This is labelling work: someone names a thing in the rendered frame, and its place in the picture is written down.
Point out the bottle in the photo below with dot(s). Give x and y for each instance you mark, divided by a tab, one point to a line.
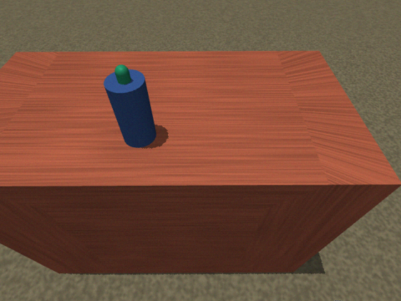
128	95

